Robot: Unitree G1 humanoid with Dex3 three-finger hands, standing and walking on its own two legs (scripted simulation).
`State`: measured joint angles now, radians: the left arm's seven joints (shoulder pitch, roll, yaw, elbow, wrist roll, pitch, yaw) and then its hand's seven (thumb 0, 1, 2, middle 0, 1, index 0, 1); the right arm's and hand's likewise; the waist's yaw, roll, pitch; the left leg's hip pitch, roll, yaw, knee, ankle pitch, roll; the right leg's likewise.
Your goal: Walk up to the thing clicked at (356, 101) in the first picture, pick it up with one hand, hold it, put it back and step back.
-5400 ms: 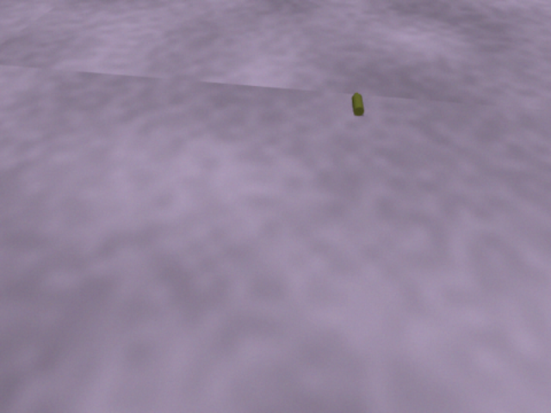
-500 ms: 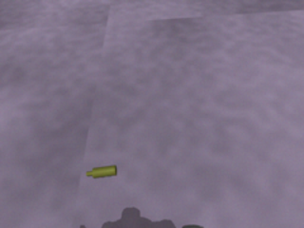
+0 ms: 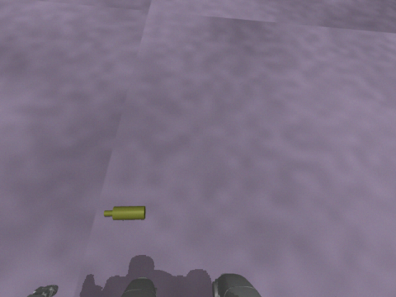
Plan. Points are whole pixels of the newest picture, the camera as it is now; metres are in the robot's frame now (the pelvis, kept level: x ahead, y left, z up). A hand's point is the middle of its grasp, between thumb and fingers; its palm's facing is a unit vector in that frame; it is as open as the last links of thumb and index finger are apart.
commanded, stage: walk up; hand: left
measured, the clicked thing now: (124, 212) +0.52 +0.30 -0.72
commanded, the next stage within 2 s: none
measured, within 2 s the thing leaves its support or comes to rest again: neither
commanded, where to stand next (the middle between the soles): +0.08 -0.03 m, yaw +2 degrees
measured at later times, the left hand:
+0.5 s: hand out of the picture +0.08 +0.19 -0.14, palm faces +0.06 -0.92 -0.38, open 7.4 cm
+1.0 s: hand out of the picture +0.09 +0.20 -0.11, palm faces +0.05 -0.93 -0.37, open 7.4 cm
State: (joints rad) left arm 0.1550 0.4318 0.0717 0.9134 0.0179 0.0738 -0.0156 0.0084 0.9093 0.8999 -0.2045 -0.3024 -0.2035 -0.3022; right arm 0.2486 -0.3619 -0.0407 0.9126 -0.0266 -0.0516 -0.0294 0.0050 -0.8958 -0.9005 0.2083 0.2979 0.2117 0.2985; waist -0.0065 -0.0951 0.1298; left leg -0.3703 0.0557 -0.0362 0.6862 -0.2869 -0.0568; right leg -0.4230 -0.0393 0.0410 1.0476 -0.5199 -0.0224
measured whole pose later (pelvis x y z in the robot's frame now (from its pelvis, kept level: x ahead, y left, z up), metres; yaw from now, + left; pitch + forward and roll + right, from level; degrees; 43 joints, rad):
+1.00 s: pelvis -0.01 -0.06 +0.03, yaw +2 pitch -3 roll +0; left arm 0.06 0.36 0.02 1.10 0.01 -0.03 0.00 0.01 0.91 0.90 -0.21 -0.30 -0.20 -0.30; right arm 0.07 -0.36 0.00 1.12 -0.01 0.00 0.02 0.01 -0.90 -0.90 0.20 0.30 0.21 0.30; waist 0.01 0.02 0.06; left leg -0.15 0.00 0.00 0.38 -0.19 0.00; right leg -0.13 0.01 -0.03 0.38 -0.20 -0.01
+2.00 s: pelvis +0.02 -0.04 +0.04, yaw +1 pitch -2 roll +0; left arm 0.08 0.35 0.00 1.13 0.01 -0.02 0.01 0.01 0.91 0.90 -0.20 -0.30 -0.20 -0.30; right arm 0.07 -0.35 -0.03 1.12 -0.01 0.01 0.02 0.01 -0.90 -0.90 0.20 0.30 0.21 0.30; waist 0.00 0.00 0.05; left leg -0.10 -0.03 0.02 0.31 -0.19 0.03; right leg -0.09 -0.02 0.00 0.31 -0.20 0.02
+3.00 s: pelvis +0.01 -0.06 +0.04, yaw +2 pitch -2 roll +0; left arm 0.11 0.35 0.00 1.14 0.01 -0.01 0.00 0.01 0.91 0.90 -0.20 -0.30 -0.20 -0.30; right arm 0.09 -0.35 0.00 1.15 -0.01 -0.01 0.01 0.01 -0.90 -0.90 0.20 0.30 0.21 0.30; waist 0.00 0.01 0.04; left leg -0.09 0.00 0.00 0.28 -0.17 0.00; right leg -0.07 0.01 -0.02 0.28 -0.18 -0.01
